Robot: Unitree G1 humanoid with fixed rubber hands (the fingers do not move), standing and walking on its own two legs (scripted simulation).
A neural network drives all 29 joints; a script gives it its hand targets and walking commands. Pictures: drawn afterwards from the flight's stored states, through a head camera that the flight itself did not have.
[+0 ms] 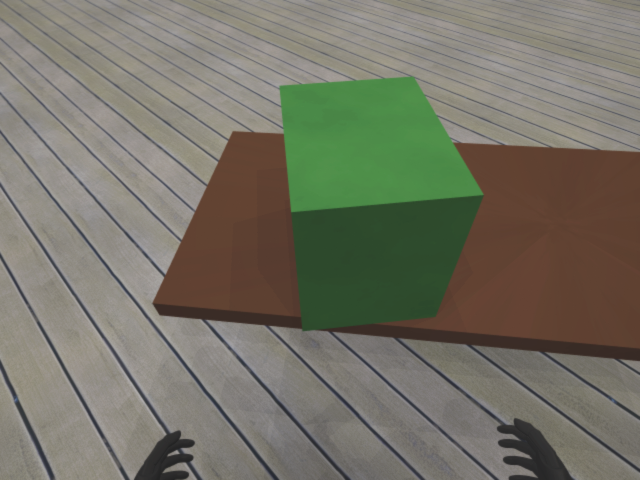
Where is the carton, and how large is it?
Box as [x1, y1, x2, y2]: [279, 76, 483, 330]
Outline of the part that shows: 413,76 279,86 302,330 435,316 483,194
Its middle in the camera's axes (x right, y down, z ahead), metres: +0.06 -0.06 +0.63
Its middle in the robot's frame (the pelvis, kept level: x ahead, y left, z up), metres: +0.52 -0.03 +0.05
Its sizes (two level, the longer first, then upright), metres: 0.291 0.218 0.264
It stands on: a table, 0.66 m high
